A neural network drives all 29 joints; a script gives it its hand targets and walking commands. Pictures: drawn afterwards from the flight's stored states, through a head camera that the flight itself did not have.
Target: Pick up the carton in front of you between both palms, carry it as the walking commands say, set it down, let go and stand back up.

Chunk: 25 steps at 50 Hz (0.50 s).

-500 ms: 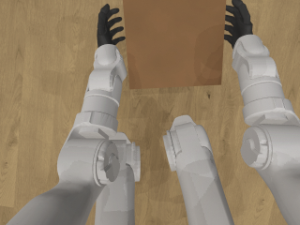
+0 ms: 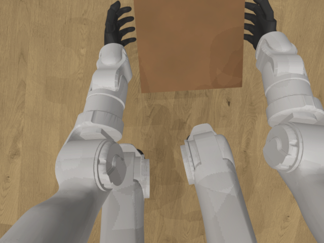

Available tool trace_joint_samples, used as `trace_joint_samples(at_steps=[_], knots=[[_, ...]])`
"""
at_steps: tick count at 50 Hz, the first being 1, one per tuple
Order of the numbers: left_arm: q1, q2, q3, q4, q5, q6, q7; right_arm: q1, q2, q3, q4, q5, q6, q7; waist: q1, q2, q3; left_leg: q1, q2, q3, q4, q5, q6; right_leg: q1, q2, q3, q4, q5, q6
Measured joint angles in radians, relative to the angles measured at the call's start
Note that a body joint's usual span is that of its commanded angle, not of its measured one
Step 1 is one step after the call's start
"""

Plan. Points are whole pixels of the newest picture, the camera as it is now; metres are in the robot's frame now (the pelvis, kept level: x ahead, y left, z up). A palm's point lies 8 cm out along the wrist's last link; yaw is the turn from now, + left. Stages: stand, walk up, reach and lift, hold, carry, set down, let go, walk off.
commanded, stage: set down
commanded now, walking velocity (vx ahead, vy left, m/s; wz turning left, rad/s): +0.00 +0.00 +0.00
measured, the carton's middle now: (183, 47) +0.51 -0.14 -0.25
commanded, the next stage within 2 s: let go in 1.84 s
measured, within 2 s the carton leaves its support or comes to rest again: rests again in 0.22 s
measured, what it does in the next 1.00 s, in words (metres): stands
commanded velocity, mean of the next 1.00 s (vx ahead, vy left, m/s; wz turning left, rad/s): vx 0.00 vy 0.00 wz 0.00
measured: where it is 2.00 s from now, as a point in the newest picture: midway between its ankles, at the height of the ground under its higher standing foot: (168, 180)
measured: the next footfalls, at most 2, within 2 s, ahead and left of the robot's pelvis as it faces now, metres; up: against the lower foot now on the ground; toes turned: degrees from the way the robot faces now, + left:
none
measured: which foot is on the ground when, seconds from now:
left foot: down 0.00-1.00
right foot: down 0.00-1.00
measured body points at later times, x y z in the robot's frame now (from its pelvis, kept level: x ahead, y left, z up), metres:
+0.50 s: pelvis +0.02 +0.00 -0.01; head +0.36 -0.07 +0.27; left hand +0.55 +0.02 -0.18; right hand +0.50 -0.29 -0.19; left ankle +0.11 +0.11 -0.35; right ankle +0.11 -0.13 -0.35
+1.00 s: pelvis -0.01 -0.01 +0.00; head +0.33 -0.08 +0.28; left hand +0.53 +0.03 -0.14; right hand +0.46 -0.35 -0.15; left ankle +0.11 +0.11 -0.35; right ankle +0.11 -0.13 -0.35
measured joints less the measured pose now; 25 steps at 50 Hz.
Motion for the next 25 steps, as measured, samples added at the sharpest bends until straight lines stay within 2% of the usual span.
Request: trace_joint_samples(at_steps=[2,14,25], knots=[[-0.005,0.001,0.0,0.006,0.005,-0.006,-0.017,-0.004,-0.001,-0.002,0.005,0.0,-0.008,0.013,0.0,-0.002,0.002,-0.001,0.003,0.002,0.001,-0.002,0.001,-0.002,-0.002,-0.001,0.001,-0.002,-0.002],[-0.021,0.019,0.008,0.024,0.019,-0.047,-0.044,-0.02,-0.009,-0.011,0.032,0.015,-0.059,0.023,-0.001,-0.011,0.021,-0.002,0.018,0.008,0.018,-0.028,0.006,-0.009,-0.017,-0.011,0.021,-0.024,-0.018],[0.008,0.035,-0.056,0.02,-0.025,-0.089,-0.056,-0.007,-0.02,0.008,0.069,0.078,-0.126,0.025,0.001,-0.021,0.028,-0.005,0.033,0.018,0.046,-0.059,0.012,-0.018,-0.027,-0.015,0.052,-0.051,-0.026]])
